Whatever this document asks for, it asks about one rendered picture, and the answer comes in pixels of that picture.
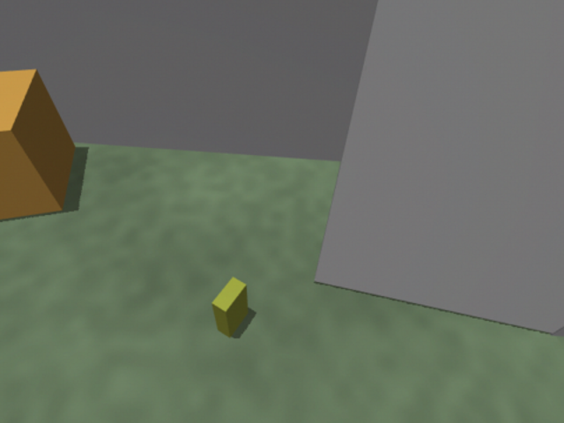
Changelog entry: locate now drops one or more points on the carton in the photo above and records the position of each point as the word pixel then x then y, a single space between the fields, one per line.
pixel 231 306

